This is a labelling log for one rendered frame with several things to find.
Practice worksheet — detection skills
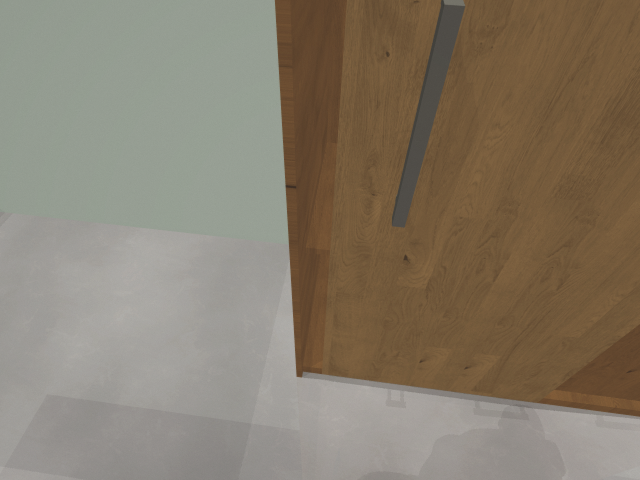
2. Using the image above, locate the wardrobe door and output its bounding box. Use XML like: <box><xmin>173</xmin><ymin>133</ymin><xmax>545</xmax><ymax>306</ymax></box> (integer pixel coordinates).
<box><xmin>322</xmin><ymin>0</ymin><xmax>640</xmax><ymax>403</ymax></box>
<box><xmin>555</xmin><ymin>324</ymin><xmax>640</xmax><ymax>401</ymax></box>

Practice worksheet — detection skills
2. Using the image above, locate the handle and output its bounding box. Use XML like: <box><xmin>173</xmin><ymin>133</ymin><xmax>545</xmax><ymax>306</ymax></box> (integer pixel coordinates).
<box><xmin>392</xmin><ymin>0</ymin><xmax>465</xmax><ymax>228</ymax></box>

